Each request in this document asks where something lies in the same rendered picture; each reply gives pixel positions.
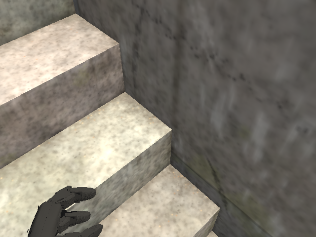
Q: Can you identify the left robot hand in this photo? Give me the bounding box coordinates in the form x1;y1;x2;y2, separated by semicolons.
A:
27;186;104;237

